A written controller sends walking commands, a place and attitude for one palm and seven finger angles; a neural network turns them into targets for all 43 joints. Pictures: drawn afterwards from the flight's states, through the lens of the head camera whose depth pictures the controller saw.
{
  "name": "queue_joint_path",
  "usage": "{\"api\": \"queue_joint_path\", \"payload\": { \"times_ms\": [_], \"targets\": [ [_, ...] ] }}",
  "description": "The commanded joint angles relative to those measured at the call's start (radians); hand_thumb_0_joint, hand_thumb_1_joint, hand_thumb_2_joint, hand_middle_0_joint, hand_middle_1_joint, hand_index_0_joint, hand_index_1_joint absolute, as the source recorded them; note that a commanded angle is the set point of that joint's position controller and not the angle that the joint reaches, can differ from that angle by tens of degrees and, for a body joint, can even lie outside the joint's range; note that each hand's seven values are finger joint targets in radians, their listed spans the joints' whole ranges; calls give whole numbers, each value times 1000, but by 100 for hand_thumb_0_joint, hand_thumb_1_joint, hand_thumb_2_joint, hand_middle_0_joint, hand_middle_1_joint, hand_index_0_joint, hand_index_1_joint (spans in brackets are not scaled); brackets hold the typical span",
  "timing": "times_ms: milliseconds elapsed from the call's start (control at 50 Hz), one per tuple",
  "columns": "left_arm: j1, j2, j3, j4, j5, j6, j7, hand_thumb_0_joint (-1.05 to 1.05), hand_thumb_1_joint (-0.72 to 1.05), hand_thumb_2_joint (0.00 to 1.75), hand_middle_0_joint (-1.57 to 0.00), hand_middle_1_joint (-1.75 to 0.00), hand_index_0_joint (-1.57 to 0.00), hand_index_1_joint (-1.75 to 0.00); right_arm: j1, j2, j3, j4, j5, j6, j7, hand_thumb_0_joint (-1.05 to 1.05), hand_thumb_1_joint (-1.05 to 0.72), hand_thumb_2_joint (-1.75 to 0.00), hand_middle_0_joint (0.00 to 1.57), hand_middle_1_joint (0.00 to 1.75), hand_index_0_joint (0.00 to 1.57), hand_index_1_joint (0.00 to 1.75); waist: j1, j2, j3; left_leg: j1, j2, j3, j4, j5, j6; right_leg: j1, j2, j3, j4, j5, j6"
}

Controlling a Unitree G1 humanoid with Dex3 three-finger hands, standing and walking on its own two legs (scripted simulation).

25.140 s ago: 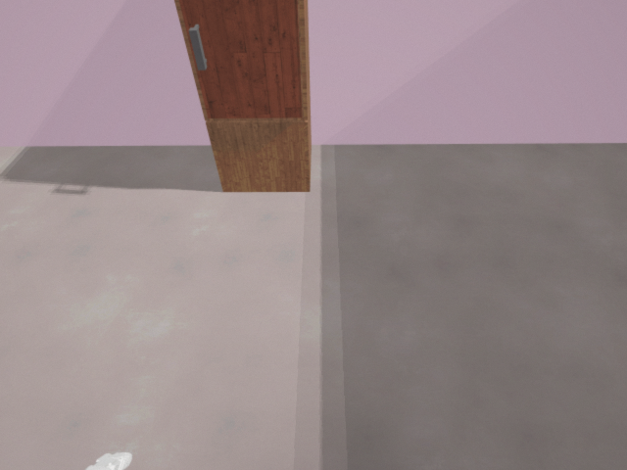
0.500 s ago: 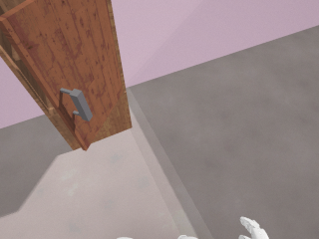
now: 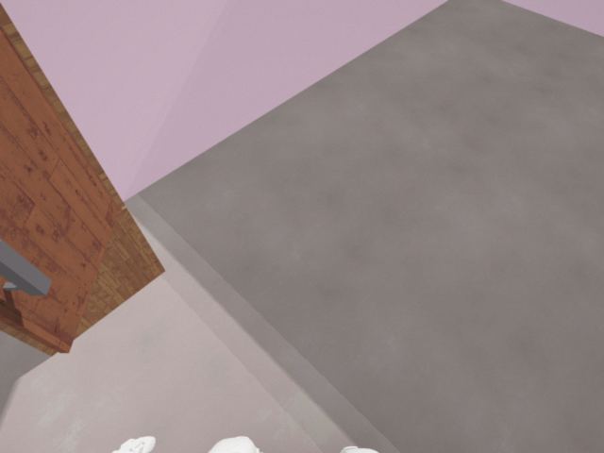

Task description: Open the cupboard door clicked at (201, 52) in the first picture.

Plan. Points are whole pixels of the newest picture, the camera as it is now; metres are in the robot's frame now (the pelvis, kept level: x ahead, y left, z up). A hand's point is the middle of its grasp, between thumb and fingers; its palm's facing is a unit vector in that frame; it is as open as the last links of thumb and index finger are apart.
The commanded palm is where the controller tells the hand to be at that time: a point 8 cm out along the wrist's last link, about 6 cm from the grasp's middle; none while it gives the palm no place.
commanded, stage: walk to a spot facing it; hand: left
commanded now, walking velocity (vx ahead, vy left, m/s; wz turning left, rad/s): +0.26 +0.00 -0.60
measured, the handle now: (2, 269) +0.35 +0.49 -0.05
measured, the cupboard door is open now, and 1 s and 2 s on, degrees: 44 44 44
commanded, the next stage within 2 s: turn to face it in 1.68 s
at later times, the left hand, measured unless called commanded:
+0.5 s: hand (239, 382) +0.23 +0.11 -0.16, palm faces -0.30 -0.93 -0.22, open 7.4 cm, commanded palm none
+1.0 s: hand (347, 244) +0.50 -0.06 -0.15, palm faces -0.59 -0.79 -0.19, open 7.4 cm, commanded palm none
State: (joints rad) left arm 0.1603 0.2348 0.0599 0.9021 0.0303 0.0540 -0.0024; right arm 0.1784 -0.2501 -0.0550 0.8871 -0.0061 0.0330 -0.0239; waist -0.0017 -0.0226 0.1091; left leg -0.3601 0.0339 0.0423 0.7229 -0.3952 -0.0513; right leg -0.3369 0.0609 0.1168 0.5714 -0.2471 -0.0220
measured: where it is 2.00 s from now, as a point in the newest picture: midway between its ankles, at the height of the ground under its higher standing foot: (427, 311)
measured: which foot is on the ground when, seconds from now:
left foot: up 0.00-0.02, down 0.04-0.32, up 0.34-0.60, down 0.62-1.00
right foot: down 0.00-0.02, up 0.04-0.32, down 0.34-0.62, up 0.64-1.00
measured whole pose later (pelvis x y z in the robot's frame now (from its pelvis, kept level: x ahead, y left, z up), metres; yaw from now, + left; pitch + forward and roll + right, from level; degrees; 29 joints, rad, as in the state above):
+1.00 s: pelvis +0.28 -0.14 +0.00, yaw -32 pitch +1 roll +0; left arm 0.04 0.21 0.06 0.96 0.04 0.00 -0.05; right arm 0.48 -0.15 -0.02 1.07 -0.04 -0.05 0.00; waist -0.06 0.01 0.09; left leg -0.02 0.14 0.27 0.41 -0.37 -0.08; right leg -0.48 -0.05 -0.12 0.65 -0.21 -0.05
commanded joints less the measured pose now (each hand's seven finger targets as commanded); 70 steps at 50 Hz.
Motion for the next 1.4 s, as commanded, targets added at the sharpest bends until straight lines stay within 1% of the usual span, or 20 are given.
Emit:
{"api": "queue_joint_path", "payload": {
  "times_ms": [0, 40, 120, 260, 280, 300, 320, 360, 560, 600, 620, 760, 900, 960, 980, 1000, 1020, 1120, 1340, 1380],
  "targets": [
    [-35, 90, 33, -123, -23, -11, -12, 0, 90, 90, -20, -30, -20, -30, 206, -209, -36, -27, -28, -41, -21, 0, -90, -90, 20, 30, 20, 30, -74, 274, -146, 364, 304, -385, -488, -199, 123, -333, 21, 46, 122, -337, -5],
    [-126, 127, 46, -165, -3, -27, -38, 0, 90, 90, -20, -30, -20, -30, 197, -253, -40, -47, -35, -53, -22, 0, -90, -90, 20, 30, 20, 30, -73, 228, -85, 217, 503, -577, -585, -291, 261, -371, -67, -40, 471, -308, 28],
    [-113, 62, 36, -119, -2, -36, -71, 0, 90, 90, -20, -30, -20, -30, 146, -157, -16, -37, -37, -71, -15, 0, -90, -90, 20, 30, 20, 30, -29, 213, -79, 245, 290, -127, -490, 52, 153, -309, -110, -140, 426, -152, 48],
    [-54, 61, 31, -74, -2, -52, -72, 0, 90, 90, -20, -30, -20, -30, 188, -173, -28, -3, -33, -67, 3, 0, -90, -90, 20, 30, 20, 30, -3, 178, -124, 125, 272, 86, -270, 140, 92, 129, -34, -284, -25, -71, 6],
    [94, 118, 50, -27, -1, -61, -63, 0, 90, 90, -20, -30, -20, -30, 149, -156, -24, -19, -23, -68, 10, 0, -90, -90, 20, 30, 20, 30, 78, 56, -177, -23, 215, 163, -67, 152, 52, 380, -70, -209, -107, -88, -35],
    [254, 265, 85, 20, 4, -73, -44, 0, 90, 90, -20, -30, -20, -30, 79, -72, -3, -71, -2, -71, 23, 0, -90, -90, 20, 30, 20, 30, 156, -314, -228, -351, 74, 252, 283, -130, -7, 615, -367, 258, -245, -201, -162],
    [318, 310, 93, 36, -21, -70, -28, 0, 90, 90, -20, -30, -20, -30, -38, -96, -4, -124, -9, -71, 17, 0, -90, -90, 20, 30, 20, 30, 193, -285, -178, -475, 61, 62, 454, -279, -6, 555, -483, 473, -328, -94, -244],
    [165, 238, 70, -3, -12, -70, -9, 0, 90, 90, -20, -30, -20, -30, -48, -104, -17, -98, -11, -69, 21, 0, -90, -90, 20, 30, 20, 30, 101, -174, -96, -425, 127, -31, 457, -145, -7, 331, -408, 371, -342, -312, -237],
    [-16, 151, 53, -21, -5, -88, -23, 0, 90, 90, -20, -30, -20, -30, 201, -63, -20, 12, -16, -85, 27, 0, -90, -90, 20, 30, 20, 30, -97, -36, -82, 272, 17, 81, -174, 152, -6, -127, -187, 77, -218, -271, -123],
    [12, 21, 26, -49, -18, -83, -33, 0, 90, 90, -20, -30, -20, -30, 422, -236, -59, 64, -48, -105, 3, 0, -90, -90, 20, 30, 20, 30, -171, 414, -162, 516, 399, -463, -460, -233, 132, -400, 21, -137, 376, -349, -17],
    [-60, 49, 30, -89, -14, -97, -41, 0, 90, 90, -20, -30, -20, -30, 431, -243, -52, 57, -43, -101, -12, 0, -90, -90, 20, 30, 20, 30, -163, 270, -132, 458, 520, -622, -558, -300, 231, -461, -54, -72, 544, -323, -22],
    [-36, -15, 10, -13, 3, -76, -63, 0, 90, 90, -20, -30, -20, -30, 274, -74, -1, 70, -28, -132, -6, 0, -90, -90, 20, 30, 20, 30, -30, 175, -118, 352, 280, 18, -471, 457, 129, -383, -151, -149, 519, 15, 15],
    [-176, -19, 3, -31, 1, -72, -58, 0, 90, 90, -20, -30, -20, -30, 333, -60, 1, 132, -36, -106, 5, 0, -90, -90, 20, 30, 20, 30, -58, 173, -32, 273, 299, 117, -493, 409, 134, -159, -109, -249, 120, 54, -13],
    [20, 32, 19, 35, 2, -84, -49, 0, 90, 90, -20, -30, -20, -30, 294, -74, 3, 144, -28, -96, 7, 0, -90, -90, 20, 30, 20, 30, 53, 118, -120, 229, 264, 170, -242, 588, 99, 169, -49, -285, -6, 51, -53],
    [188, 97, 40, 91, 5, -97, -38, 0, 90, 90, -20, -30, -20, -30, 268, -57, 5, 138, -14, -100, 13, 0, -90, -90, 20, 30, 20, 30, 132, 9, -209, 44, 215, 208, -10, 544, 66, 478, -113, -185, -34, 19, -95],
    [368, 223, 78, 136, 3, -102, -19, 0, 90, 90, -20, -30, -20, -30, 272, 7, 16, 105, 7, -104, 16, 0, -90, -90, 20, 30, 20, 30, 195, -275, -351, -242, 58, 236, 359, -44, 18, 742, -420, 264, -149, -43, -202],
    [370, 255, 75, 144, -25, -97, -11, 0, 90, 90, -20, -30, -20, -30, 180, -13, 6, 73, 3, -102, 15, 0, -90, -90, 20, 30, 20, 30, 183, -222, -282, -371, 40, 84, 564, -239, 24, 666, -513, 433, -283, 58, -258],
    [76, 55, 21, 73, -11, -113, 9, 0, 90, 90, -20, -30, -20, -30, 196, 42, -1, 139, -22, -60, 20, 0, -90, -90, 20, 30, 20, 30, -13, -111, -64, -157, 150, 7, 354, 24, 8, 98, -343, 35, -368, 74, -179],
    [176, 91, 25, 150, -13, -136, -3, 0, 90, 90, -20, -30, -20, -30, 4, 19, -9, 55, -19, -87, 48, 0, -90, -90, 20, 30, 20, 30, -3, -43, -39, -10, 52, 83, -163, 190, 27, 208, -298, -16, -298, 143, -140],
    [154, 67, 21, 137, -18, -135, -4, 0, 90, 90, -20, -30, -20, -30, 175, -46, -21, 113, -26, -102, 32, 0, -90, -90, 20, 30, 20, 30, -92, 53, -110, 325, 68, 32, -261, 199, 77, 50, -221, -104, -11, 297, -88]
  ]
}}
